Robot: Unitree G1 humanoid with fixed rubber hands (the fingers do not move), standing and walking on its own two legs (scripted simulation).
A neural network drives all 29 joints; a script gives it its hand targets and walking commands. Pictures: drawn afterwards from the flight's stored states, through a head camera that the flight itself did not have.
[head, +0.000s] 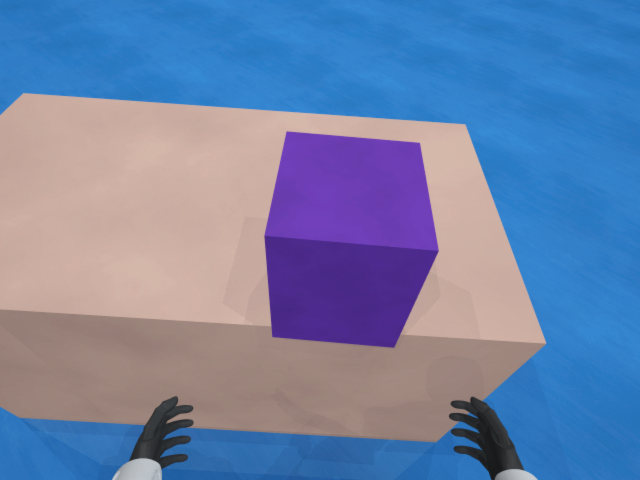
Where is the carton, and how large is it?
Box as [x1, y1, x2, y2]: [264, 131, 438, 347]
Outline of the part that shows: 287,131 264,235 272,336 393,347 438,251 419,143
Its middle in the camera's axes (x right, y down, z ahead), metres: +0.04 +0.00 +0.60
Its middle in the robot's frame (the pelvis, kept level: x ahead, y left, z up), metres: +0.46 +0.01 +0.01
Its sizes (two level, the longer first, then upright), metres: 0.210 0.200 0.250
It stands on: a pedestal, 0.65 m high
